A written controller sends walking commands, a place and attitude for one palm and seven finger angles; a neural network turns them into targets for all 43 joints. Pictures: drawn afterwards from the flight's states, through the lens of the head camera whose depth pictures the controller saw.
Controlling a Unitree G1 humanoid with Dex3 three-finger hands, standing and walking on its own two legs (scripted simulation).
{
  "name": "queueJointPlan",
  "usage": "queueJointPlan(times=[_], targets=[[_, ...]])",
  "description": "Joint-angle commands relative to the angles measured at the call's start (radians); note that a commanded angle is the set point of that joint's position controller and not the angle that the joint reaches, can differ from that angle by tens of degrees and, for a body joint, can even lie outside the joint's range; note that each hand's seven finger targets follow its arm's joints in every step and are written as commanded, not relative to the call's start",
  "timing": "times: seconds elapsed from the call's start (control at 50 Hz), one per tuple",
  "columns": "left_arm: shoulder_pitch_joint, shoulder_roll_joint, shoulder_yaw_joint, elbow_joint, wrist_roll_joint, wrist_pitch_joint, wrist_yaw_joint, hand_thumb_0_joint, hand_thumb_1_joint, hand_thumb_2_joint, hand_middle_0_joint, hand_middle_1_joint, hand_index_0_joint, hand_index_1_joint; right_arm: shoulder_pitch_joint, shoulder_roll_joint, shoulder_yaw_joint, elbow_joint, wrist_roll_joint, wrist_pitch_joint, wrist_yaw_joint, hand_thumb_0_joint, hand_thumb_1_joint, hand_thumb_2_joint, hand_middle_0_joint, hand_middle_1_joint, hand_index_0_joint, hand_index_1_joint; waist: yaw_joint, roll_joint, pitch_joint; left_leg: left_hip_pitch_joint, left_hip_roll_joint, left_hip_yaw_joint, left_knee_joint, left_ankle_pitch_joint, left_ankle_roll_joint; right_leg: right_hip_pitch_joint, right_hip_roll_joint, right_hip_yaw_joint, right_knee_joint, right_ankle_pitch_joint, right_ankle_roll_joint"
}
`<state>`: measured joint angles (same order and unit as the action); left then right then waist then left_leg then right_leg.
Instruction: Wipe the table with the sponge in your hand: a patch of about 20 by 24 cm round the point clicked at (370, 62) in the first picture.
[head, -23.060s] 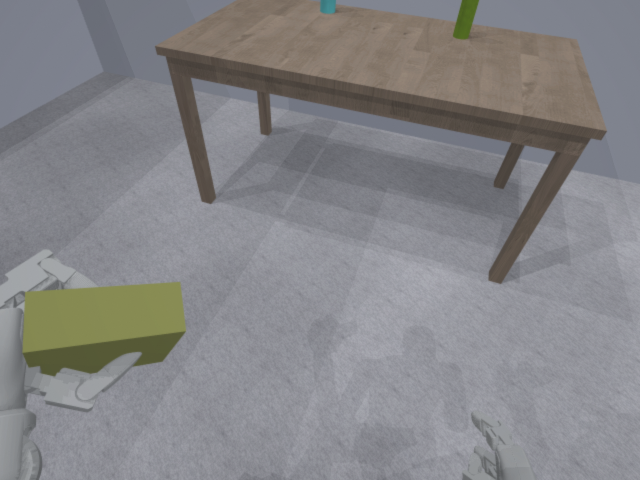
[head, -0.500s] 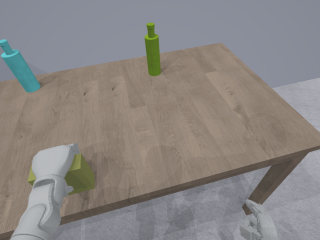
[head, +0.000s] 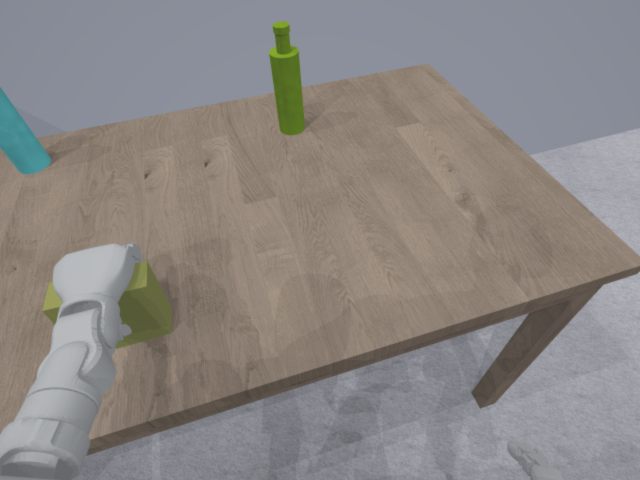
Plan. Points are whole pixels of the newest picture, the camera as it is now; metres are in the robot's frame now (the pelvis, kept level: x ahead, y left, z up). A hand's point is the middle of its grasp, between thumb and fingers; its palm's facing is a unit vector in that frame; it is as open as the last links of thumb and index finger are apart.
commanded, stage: wipe forward along the first lane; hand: left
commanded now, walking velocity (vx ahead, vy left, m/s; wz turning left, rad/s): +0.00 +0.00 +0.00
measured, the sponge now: (120, 317) +0.31 +0.33 +0.00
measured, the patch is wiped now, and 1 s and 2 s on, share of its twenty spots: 0.10 0.35 0.45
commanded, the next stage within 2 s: slide across to the middle lane in 1.08 s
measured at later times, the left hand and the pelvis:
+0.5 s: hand (116, 267) +0.37 +0.34 +0.04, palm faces -0.12 +0.02 -0.99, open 9.1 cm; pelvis -0.01 +0.01 -0.01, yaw +0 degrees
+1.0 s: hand (118, 244) +0.41 +0.36 +0.04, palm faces -0.13 +0.04 -0.99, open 9.1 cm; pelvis -0.01 +0.01 -0.01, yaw -1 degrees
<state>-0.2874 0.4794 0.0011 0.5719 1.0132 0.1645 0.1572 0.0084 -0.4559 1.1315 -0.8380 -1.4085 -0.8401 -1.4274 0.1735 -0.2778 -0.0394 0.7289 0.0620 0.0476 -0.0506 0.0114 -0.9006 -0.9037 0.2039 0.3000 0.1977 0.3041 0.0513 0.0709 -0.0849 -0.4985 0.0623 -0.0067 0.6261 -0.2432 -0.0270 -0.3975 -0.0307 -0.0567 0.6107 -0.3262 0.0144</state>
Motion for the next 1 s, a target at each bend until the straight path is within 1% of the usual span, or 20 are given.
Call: queueJointPlan(times=[0.0, 0.02, 0.04, 0.1, 0.12, 0.14, 0.18, 0.24, 0.32, 0.34, 0.42, 0.44, 0.62, 0.66, 0.8, 0.82, 0.86, 0.9, 0.92, 0.98], targets=[[-0.189, 0.17, 0.029, -0.012, 0.026, 0.003, 0.02, 0.0, 0.1, 1.3, -1.2, -1.6, -1.2, -1.6, -0.069, -0.138, -0.045, -0.128, 0.002, -0.035, -0.003, 0.0, -0.9, -0.9, 0.2, 0.3, 0.2, 0.3, -0.029, -0.122, -0.162, 0.155, -0.066, 0.025, -0.038, 0.089, 0.065, -0.036, 0.047, 0.001, -0.106, 0.183, -0.049], [-0.186, 0.223, 0.078, 0.0, 0.03, 0.002, 0.026, 0.0, 0.1, 1.3, -1.2, -1.6, -1.2, -1.6, -0.061, -0.146, -0.049, -0.121, 0.0, -0.033, -0.003, 0.0, -0.9, -0.9, 0.2, 0.3, 0.2, 0.3, -0.02, -0.113, -0.174, 0.151, -0.066, 0.017, -0.039, 0.093, 0.063, -0.028, 0.051, 0.007, -0.102, 0.182, -0.054], [-0.214, 0.183, 0.031, 0.0, 0.029, 0.002, 0.025, 0.0, 0.1, 1.3, -1.2, -1.6, -1.2, -1.6, -0.058, -0.141, -0.044, -0.131, 0.003, -0.03, -0.003, 0.0, -0.9, -0.9, 0.2, 0.3, 0.2, 0.3, -0.033, -0.104, -0.163, 0.143, -0.07, 0.018, -0.038, 0.076, 0.066, -0.042, 0.051, -0.002, -0.101, 0.163, -0.052], [-0.251, 0.182, 0.023, 0.039, 0.034, 0.002, 0.029, 0.0, 0.1, 1.3, -1.2, -1.6, -1.2, -1.6, -0.046, -0.141, -0.048, -0.119, 0.005, -0.026, 0.0, 0.0, -0.9, -0.9, 0.2, 0.3, 0.2, 0.3, -0.038, -0.112, -0.161, 0.139, -0.065, 0.015, -0.035, 0.065, 0.065, -0.068, 0.051, -0.004, -0.098, 0.14, -0.052], [-0.253, 0.226, 0.067, 0.052, 0.034, 0.0, 0.034, 0.0, 0.1, 1.3, -1.2, -1.6, -1.2, -1.6, -0.042, -0.148, -0.051, -0.11, 0.003, -0.023, -0.001, 0.0, -0.9, -0.9, 0.2, 0.3, 0.2, 0.3, -0.033, -0.106, -0.171, 0.14, -0.062, 0.012, -0.038, 0.064, 0.064, -0.065, 0.054, 0.0, -0.098, 0.133, -0.055], [-0.269, 0.18, 0.021, 0.045, 0.029, -0.003, 0.034, 0.0, 0.1, 1.3, -1.2, -1.6, -1.2, -1.6, -0.034, -0.144, -0.05, -0.119, 0.003, -0.024, -0.001, 0.0, -0.9, -0.9, 0.2, 0.3, 0.2, 0.3, -0.042, -0.094, -0.176, 0.141, -0.065, 0.017, -0.031, 0.068, 0.068, -0.065, 0.054, -0.006, -0.092, 0.143, -0.053], [-0.273, 0.216, 0.048, 0.096, 0.033, -0.002, 0.037, 0.0, 0.1, 1.3, -1.2, -1.6, -1.2, -1.6, -0.031, -0.146, -0.049, -0.109, 0.005, -0.019, -0.001, 0.0, -0.9, -0.9, 0.2, 0.3, 0.2, 0.3, -0.044, -0.134, -0.164, 0.123, -0.062, 0.017, -0.027, 0.057, 0.067, -0.073, 0.052, -0.002, -0.096, 0.135, -0.049], [-0.352, 0.211, 0.024, 0.117, 0.04, -0.009, 0.04, 0.0, 0.1, 1.3, -1.2, -1.6, -1.2, -1.6, -0.017, -0.147, -0.047, -0.106, 0.005, -0.016, -0.003, 0.0, -0.9, -0.9, 0.2, 0.3, 0.2, 0.3, -0.058, -0.103, -0.163, 0.121, -0.063, 0.013, -0.03, 0.031, 0.068, -0.1, 0.054, -0.004, -0.093, 0.101, -0.05], [-0.404, 0.273, 0.066, 0.181, 0.052, -0.016, 0.044, 0.0, 0.1, 1.3, -1.2, -1.6, -1.2, -1.6, -0.004, -0.152, -0.046, -0.095, 0.005, -0.01, -0.002, 0.0, -0.9, -0.9, 0.2, 0.3, 0.2, 0.3, -0.055, -0.094, -0.172, 0.109, -0.06, 0.008, -0.029, 0.023, 0.066, -0.113, 0.055, 0.0, -0.089, 0.088, -0.053], [-0.447, 0.233, 0.015, 0.18, 0.055, -0.019, 0.041, 0.0, 0.1, 1.3, -1.2, -1.6, -1.2, -1.6, 0.007, -0.148, -0.043, -0.101, 0.006, -0.01, -0.002, 0.0, -0.9, -0.9, 0.2, 0.3, 0.2, 0.3, -0.07, -0.078, -0.176, 0.112, -0.063, 0.009, -0.026, 0.014, 0.067, -0.125, 0.056, -0.008, -0.082, 0.081, -0.052], [-0.514, 0.315, 0.07, 0.254, 0.065, -0.028, 0.044, 0.0, 0.1, 1.3, -1.2, -1.6, -1.2, -1.6, 0.028, -0.158, -0.043, -0.089, 0.005, -0.005, -0.005, 0.0, -0.9, -0.9, 0.2, 0.3, 0.2, 0.3, -0.074, -0.098, -0.184, 0.09, -0.059, 0.003, -0.02, -0.005, 0.068, -0.142, 0.057, 0.0, -0.083, 0.064, -0.052], [-0.543, 0.292, 0.037, 0.264, 0.07, -0.033, 0.043, 0.0, 0.1, 1.3, -1.2, -1.6, -1.2, -1.6, 0.039, -0.156, -0.043, -0.093, 0.004, -0.004, -0.004, 0.0, -0.9, -0.9, 0.2, 0.3, 0.2, 0.3, -0.087, -0.089, -0.194, 0.091, -0.061, 0.006, -0.013, -0.006, 0.07, -0.147, 0.058, -0.003, -0.076, 0.065, -0.05], [-0.554, 0.356, 0.09, 0.318, 0.087, -0.063, 0.043, 0.0, 0.1, 1.3, -1.2, -1.6, -1.2, -1.6, 0.079, -0.163, -0.05, -0.087, -0.002, 0.013, 0.009, 0.0, -0.9, -0.9, 0.2, 0.3, 0.2, 0.3, -0.076, -0.054, -0.26, 0.076, -0.054, 0.003, 0.017, 0.077, 0.067, -0.141, 0.064, 0.002, -0.05, 0.144, -0.057], [-0.527, 0.321, 0.062, 0.324, 0.084, -0.065, 0.045, 0.0, 0.1, 1.3, -1.2, -1.6, -1.2, -1.6, 0.091, -0.159, -0.054, -0.089, -0.002, 0.016, 0.015, 0.0, -0.9, -0.9, 0.2, 0.3, 0.2, 0.3, -0.078, -0.066, -0.264, 0.079, -0.054, 0.007, 0.025, 0.084, 0.068, -0.143, 0.065, -0.004, -0.048, 0.152, -0.055], [-0.63, 0.329, 0.042, 0.359, 0.085, -0.058, 0.061, 0.0, 0.1, 1.3, -1.2, -1.6, -1.2, -1.6, 0.11, -0.165, -0.054, -0.067, 0.001, 0.022, 0.017, 0.0, -0.9, -0.9, 0.2, 0.3, 0.2, 0.3, -0.108, -0.053, -0.236, 0.062, -0.051, 0.002, 0.021, 0.043, 0.07, -0.194, 0.067, -0.004, -0.049, 0.106, -0.054], [-0.647, 0.369, 0.081, 0.368, 0.088, -0.06, 0.062, 0.0, 0.1, 1.3, -1.2, -1.6, -1.2, -1.6, 0.115, -0.169, -0.056, -0.059, 0.0, 0.022, 0.016, 0.0, -0.9, -0.9, 0.2, 0.3, 0.2, 0.3, -0.102, -0.05, -0.249, 0.064, -0.049, -0.006, 0.02, 0.049, 0.069, -0.191, 0.068, -0.001, -0.047, 0.107, -0.058], [-0.685, 0.339, 0.035, 0.386, 0.094, -0.057, 0.061, 0.0, 0.1, 1.3, -1.2, -1.6, -1.2, -1.6, 0.127, -0.168, -0.055, -0.056, 0.0, 0.02, 0.017, 0.0, -0.9, -0.9, 0.2, 0.3, 0.2, 0.3, -0.124, -0.056, -0.238, 0.062, -0.049, -0.003, 0.025, 0.034, 0.071, -0.216, 0.069, -0.004, -0.045, 0.097, -0.054], [-0.677, 0.34, 0.033, 0.404, 0.097, -0.054, 0.059, 0.0, 0.1, 1.3, -1.2, -1.6, -1.2, -1.6, 0.134, -0.167, -0.054, -0.06, -0.001, 0.022, 0.017, 0.0, -0.9, -0.9, 0.2, 0.3, 0.2, 0.3, -0.119, -0.057, -0.253, 0.055, -0.05, -0.003, 0.028, 0.032, 0.07, -0.211, 0.07, -0.003, -0.044, 0.094, -0.054], [-0.694, 0.384, 0.079, 0.403, 0.096, -0.062, 0.059, 0.0, 0.1, 1.3, -1.2, -1.6, -1.2, -1.6, 0.137, -0.172, -0.057, -0.049, -0.003, 0.021, 0.016, 0.0, -0.9, -0.9, 0.2, 0.3, 0.2, 0.3, -0.112, -0.048, -0.274, 0.06, -0.045, -0.007, 0.032, 0.053, 0.071, -0.205, 0.07, 0.002, -0.04, 0.113, -0.058], [-0.721, 0.406, 0.07, 0.428, 0.103, -0.064, 0.054, 0.0, 0.1, 1.3, -1.2, -1.6, -1.2, -1.6, 0.154, -0.175, -0.053, -0.051, -0.003, 0.024, 0.016, 0.0, -0.9, -0.9, 0.2, 0.3, 0.2, 0.3, -0.127, -0.062, -0.284, 0.045, -0.047, -0.002, 0.045, 0.058, 0.072, -0.206, 0.072, 0.003, -0.034, 0.122, -0.052]])
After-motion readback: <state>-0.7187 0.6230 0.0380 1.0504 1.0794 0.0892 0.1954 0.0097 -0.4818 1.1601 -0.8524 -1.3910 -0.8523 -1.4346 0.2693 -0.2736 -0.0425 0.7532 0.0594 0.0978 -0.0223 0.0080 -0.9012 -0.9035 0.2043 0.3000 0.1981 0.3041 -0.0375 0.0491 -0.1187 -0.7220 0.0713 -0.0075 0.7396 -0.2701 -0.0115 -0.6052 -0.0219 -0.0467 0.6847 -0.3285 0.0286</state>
